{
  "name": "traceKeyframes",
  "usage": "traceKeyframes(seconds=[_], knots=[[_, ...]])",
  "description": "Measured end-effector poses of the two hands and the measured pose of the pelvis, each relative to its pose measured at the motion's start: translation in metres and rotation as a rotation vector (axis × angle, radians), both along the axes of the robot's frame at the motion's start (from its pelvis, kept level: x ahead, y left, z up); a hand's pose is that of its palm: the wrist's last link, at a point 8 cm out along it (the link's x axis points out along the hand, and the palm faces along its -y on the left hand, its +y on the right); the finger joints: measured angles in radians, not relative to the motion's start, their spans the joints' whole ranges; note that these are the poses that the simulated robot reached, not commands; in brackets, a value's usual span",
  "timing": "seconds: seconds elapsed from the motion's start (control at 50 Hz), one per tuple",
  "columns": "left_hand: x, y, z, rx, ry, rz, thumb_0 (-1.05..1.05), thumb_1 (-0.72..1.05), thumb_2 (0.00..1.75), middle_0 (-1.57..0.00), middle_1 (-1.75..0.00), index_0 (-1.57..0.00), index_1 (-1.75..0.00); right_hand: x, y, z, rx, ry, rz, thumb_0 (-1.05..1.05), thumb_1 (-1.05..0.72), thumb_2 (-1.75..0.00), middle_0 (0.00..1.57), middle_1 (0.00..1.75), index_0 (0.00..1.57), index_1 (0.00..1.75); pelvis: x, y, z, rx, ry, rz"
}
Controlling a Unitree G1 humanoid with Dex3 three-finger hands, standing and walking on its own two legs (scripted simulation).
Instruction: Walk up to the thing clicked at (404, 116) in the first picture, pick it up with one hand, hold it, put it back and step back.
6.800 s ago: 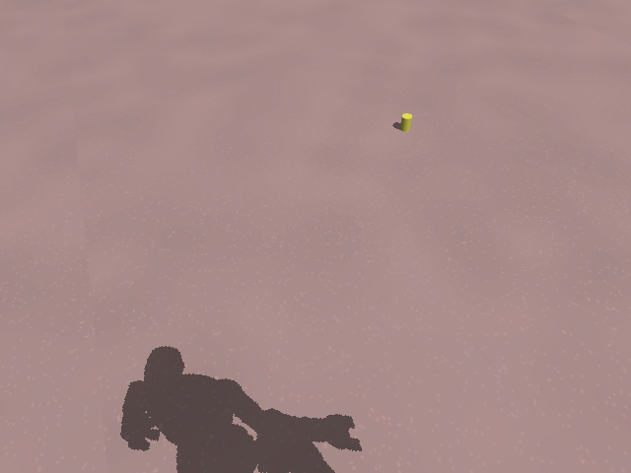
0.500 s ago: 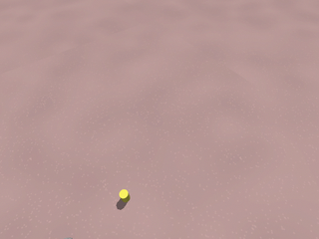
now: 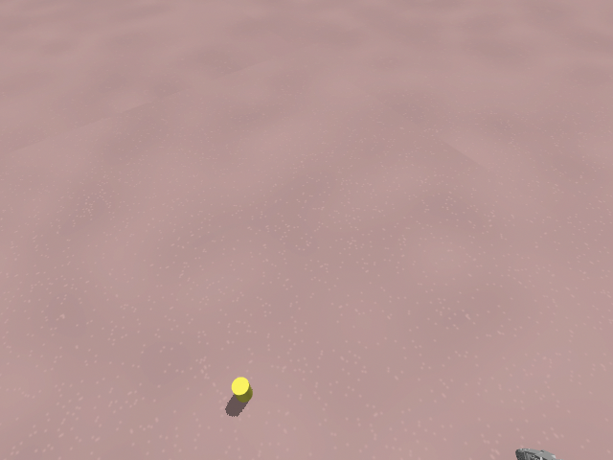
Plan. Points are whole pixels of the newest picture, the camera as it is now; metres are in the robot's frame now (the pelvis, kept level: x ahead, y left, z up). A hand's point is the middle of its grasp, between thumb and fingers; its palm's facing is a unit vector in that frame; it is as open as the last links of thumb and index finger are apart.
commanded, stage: stand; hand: left
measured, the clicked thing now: (242, 389) +0.43 +0.26 -0.74
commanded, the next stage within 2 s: none
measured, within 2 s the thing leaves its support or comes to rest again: neither
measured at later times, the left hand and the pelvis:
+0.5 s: hand out of the picture +0.11 +0.24 -0.15, palm faces -0.02 -0.94 -0.34, open 7.4 cm; pelvis +0.03 -0.01 +0.00, yaw +0 degrees
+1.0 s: hand out of the picture +0.11 +0.23 -0.15, palm faces -0.01 -0.94 -0.35, open 7.4 cm; pelvis +0.03 -0.02 +0.00, yaw +0 degrees
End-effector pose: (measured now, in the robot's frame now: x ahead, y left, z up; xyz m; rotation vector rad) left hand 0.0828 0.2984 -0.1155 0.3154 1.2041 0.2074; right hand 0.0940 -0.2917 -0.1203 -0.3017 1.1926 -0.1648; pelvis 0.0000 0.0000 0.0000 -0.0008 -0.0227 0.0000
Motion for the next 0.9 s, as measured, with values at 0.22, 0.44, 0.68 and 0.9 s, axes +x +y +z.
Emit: traceKeyframes(seconds=[0.22,0.44,0.68,0.9], knots=[[0.0,-0.011,-0.003,-0.018,0.034,-0.002,0.01,0.9,0.9,-0.2,-0.3,-0.2,-0.3,0.003,-0.006,0.0,-0.005,0.018,-0.013,0.0,-0.91,-0.9,0.2,0.3,0.21,0.3,0.013,-0.004,0.002,0.002,0.005,-0.004],[0.012,-0.015,-0.001,-0.01,0.037,-0.001,0.01,0.9,0.9,-0.2,-0.3,-0.2,-0.3,0.008,-0.013,-0.001,-0.011,0.035,-0.023,0.0,-0.91,-0.9,0.2,0.3,0.21,0.3,0.024,-0.009,0.003,0.002,0.007,-0.006],[0.028,-0.017,0.002,0.001,0.008,-0.007,0.01,0.9,0.9,-0.2,-0.3,-0.2,-0.3,0.018,-0.016,-0.001,-0.009,0.021,-0.019,0.0,-0.91,-0.9,0.2,0.3,0.21,0.3,0.03,-0.014,0.003,0.003,0.006,-0.006],[0.027,-0.02,0.002,-0.001,0.007,-0.003,0.01,0.9,0.9,-0.2,-0.3,-0.2,-0.3,0.017,-0.02,0.0,-0.012,0.02,-0.021,0.0,-0.91,-0.9,0.2,0.3,0.21,0.3,0.031,-0.016,0.003,0.003,-0.001,-0.006]])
